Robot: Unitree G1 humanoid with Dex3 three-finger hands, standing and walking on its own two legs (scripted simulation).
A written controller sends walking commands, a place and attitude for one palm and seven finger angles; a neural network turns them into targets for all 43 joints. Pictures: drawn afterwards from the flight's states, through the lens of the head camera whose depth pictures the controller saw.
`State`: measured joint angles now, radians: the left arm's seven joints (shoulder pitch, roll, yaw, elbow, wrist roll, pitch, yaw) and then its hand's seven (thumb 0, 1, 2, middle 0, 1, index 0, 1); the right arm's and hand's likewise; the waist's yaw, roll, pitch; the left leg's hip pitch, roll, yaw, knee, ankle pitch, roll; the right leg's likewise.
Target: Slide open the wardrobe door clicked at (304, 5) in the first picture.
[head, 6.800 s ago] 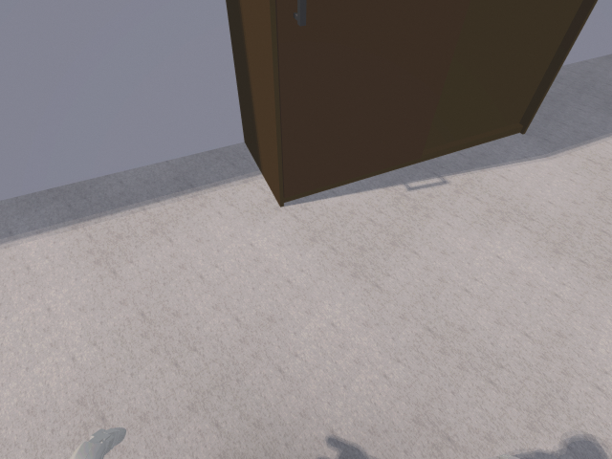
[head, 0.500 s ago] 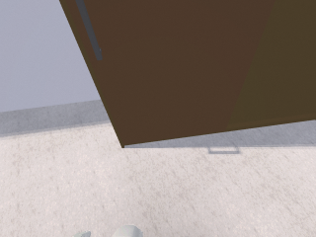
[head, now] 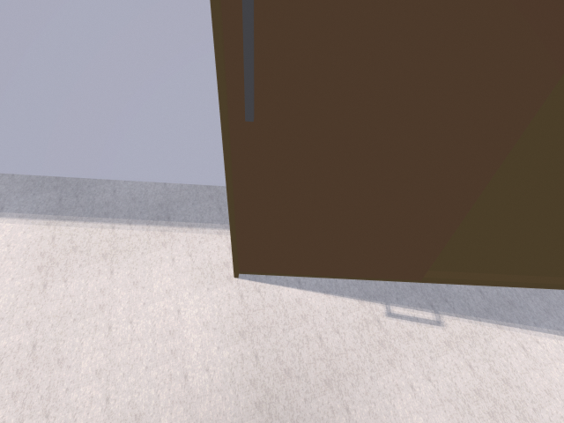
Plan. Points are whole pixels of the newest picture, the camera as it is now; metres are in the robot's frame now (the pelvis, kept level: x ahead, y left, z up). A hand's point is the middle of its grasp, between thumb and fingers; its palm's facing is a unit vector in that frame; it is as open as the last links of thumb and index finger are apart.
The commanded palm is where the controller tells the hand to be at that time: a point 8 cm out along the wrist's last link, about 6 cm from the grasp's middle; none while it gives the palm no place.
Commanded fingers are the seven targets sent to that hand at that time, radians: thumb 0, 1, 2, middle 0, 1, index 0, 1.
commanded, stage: take the last steps up to it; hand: left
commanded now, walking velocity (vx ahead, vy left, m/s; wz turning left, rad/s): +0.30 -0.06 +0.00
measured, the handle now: (249, 48) +0.77 +0.13 +0.18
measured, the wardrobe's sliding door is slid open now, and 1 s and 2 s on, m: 0.00 0.00 0.00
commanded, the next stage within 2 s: come to a stop and stand still in 0.84 s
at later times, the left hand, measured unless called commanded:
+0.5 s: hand out of the picture +0.08 +0.10 -0.17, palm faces +0.10 -0.98 -0.20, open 7.3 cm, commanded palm none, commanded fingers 0.00 0.90 0.90 -0.20 -0.30 -0.20 -0.30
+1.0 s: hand (203, 329) +0.32 +0.17 -0.18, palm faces +0.09 -0.98 -0.20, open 7.3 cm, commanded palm none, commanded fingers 0.00 0.90 0.90 -0.20 -0.30 -0.20 -0.30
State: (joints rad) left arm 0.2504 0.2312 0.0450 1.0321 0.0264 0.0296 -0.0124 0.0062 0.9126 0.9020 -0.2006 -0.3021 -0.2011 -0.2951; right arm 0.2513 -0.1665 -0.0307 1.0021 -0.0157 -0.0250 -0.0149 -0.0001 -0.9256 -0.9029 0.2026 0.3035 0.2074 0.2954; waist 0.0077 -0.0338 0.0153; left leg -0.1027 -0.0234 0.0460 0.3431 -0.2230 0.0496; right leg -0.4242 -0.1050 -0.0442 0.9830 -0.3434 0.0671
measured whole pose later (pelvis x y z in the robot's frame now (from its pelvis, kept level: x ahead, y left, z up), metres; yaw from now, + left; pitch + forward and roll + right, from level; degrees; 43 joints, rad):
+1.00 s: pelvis +0.29 -0.02 -0.01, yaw +1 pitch -1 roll +1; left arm 0.24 0.17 0.06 1.06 0.02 -0.02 0.01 0.00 0.92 0.90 -0.20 -0.30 -0.20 -0.29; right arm 0.22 -0.17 -0.05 1.04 -0.02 -0.05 -0.02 -0.03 -0.94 -0.90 0.20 0.30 0.20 0.29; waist 0.01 -0.03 0.03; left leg -0.18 0.01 0.17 0.42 -0.22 0.04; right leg -0.46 -0.11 -0.07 0.88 -0.31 0.03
